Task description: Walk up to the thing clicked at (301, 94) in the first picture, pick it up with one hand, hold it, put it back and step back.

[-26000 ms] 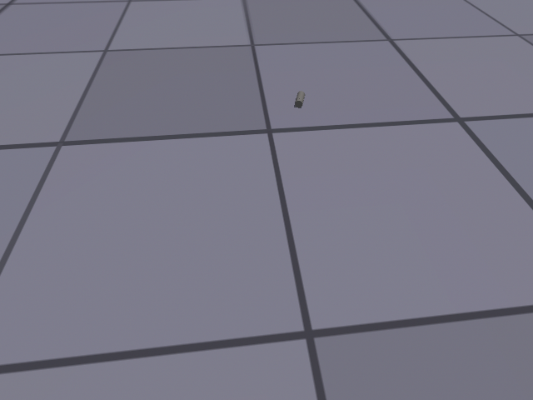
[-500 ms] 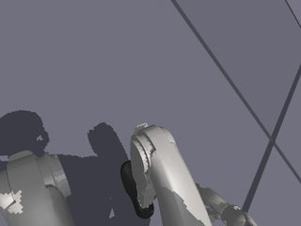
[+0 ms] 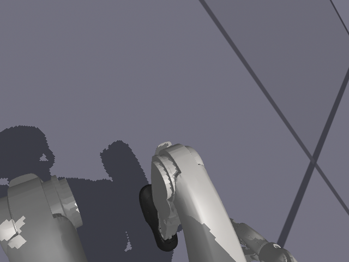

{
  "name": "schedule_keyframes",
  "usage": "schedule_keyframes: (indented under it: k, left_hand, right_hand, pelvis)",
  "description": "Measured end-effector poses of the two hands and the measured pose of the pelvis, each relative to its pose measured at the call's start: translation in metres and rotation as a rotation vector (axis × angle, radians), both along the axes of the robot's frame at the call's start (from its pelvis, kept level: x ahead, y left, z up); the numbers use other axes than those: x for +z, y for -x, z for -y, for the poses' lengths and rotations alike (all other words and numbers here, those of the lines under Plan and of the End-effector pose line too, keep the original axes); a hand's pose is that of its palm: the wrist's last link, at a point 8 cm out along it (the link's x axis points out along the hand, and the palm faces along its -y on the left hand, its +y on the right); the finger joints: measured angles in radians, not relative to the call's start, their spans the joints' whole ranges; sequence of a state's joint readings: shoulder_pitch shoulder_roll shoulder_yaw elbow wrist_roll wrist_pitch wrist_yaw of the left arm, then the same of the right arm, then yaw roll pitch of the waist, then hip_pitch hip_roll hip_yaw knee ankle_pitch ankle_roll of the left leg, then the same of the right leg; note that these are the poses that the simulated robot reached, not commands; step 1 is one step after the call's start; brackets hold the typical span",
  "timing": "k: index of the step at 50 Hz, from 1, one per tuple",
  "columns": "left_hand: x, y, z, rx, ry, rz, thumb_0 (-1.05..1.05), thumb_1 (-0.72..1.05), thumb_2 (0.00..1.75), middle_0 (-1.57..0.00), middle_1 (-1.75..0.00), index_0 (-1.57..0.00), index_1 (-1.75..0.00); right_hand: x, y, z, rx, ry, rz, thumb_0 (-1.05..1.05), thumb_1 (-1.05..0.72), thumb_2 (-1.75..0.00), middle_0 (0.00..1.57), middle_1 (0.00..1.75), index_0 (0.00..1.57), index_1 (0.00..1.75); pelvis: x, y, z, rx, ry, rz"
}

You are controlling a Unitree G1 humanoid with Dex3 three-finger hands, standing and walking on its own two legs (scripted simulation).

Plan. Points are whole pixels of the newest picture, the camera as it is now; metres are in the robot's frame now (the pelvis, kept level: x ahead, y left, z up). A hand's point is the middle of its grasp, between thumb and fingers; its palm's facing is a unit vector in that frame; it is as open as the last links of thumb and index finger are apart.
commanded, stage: close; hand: left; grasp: from above
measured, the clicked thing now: out of the picture +0.40 +0.38 -0.27
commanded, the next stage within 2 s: settle in 0.84 s
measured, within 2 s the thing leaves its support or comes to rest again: leaves its support in 1.34 s
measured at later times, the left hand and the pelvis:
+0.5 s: hand out of the picture +0.39 +0.36 -0.25, palm faces -0.38 -0.22 -0.90, open 8.2 cm; pelvis +0.00 +0.00 +0.00, yaw +0 degrees
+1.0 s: hand out of the picture +0.39 +0.36 -0.25, palm faces -0.38 -0.23 -0.89, open 8.0 cm; pelvis +0.00 +0.00 +0.00, yaw +0 degrees
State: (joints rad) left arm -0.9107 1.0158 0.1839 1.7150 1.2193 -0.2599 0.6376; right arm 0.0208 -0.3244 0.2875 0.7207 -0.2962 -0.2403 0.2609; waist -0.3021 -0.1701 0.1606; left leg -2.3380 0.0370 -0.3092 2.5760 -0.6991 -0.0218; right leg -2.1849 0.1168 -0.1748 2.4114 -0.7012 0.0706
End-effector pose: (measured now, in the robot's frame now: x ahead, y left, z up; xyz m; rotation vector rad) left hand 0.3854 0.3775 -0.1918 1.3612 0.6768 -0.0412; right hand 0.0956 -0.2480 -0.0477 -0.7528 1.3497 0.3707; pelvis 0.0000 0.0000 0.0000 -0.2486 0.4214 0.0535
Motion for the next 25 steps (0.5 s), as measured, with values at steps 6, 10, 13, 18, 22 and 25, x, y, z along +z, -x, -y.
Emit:
schedule_keyframes:
  k: [6,10,13,18,22,25]
  left_hand:
    - [-0.001,0.001,0.007,-0.025,0.008,0.008,0.0,0.12,0.5,-0.52,-0.68,-0.56,-0.64]
    - [0.0,-0.001,0.011,-0.039,0.001,0.019,0.0,0.18,0.46,-0.56,-0.65,-0.6,-0.61]
    - [0.0,-0.003,0.013,-0.039,-0.005,0.028,0.0,0.22,0.42,-0.59,-0.63,-0.63,-0.58]
    - [-0.002,-0.006,0.014,-0.031,-0.02,0.026,0.0,0.29,0.37,-0.65,-0.58,-0.69,-0.53]
    - [-0.001,-0.007,0.013,-0.009,-0.014,0.036,0.0,0.33,0.32,-0.69,-0.54,-0.74,-0.49]
    - [-0.001,-0.007,0.013,-0.003,-0.014,0.032,0.0,0.34,0.29,-0.7,-0.51,-0.76,-0.46]
  right_hand:
    - [0.002,0.004,0.002,0.004,0.007,-0.006,0.0,-0.89,-0.89,0.2,0.29,0.2,0.29]
    - [0.002,0.005,0.002,0.01,0.003,0.0,0.0,-0.89,-0.89,0.2,0.29,0.2,0.29]
    - [0.001,0.005,0.001,0.014,-0.002,0.008,0.0,-0.89,-0.89,0.2,0.29,0.2,0.29]
    - [0.001,0.004,0.001,0.017,-0.013,0.015,0.0,-0.89,-0.89,0.2,0.29,0.2,0.29]
    - [0.0,0.003,0.0,0.015,-0.024,0.018,0.0,-0.89,-0.89,0.2,0.29,0.2,0.29]
    - [-0.001,0.002,-0.001,0.011,-0.029,0.019,0.0,-0.89,-0.89,0.2,0.29,0.2,0.29]
  pelvis:
    - [0.0,0.001,0.001,-0.002,-0.002,0.009]
    - [-0.001,0.002,0.001,-0.004,-0.004,0.014]
    - [-0.002,0.003,0.001,-0.006,-0.004,0.016]
    - [-0.003,0.003,0.001,-0.007,-0.005,0.015]
    - [-0.002,0.002,0.001,-0.007,-0.005,0.013]
    - [-0.002,0.001,0.001,-0.008,-0.006,0.01]
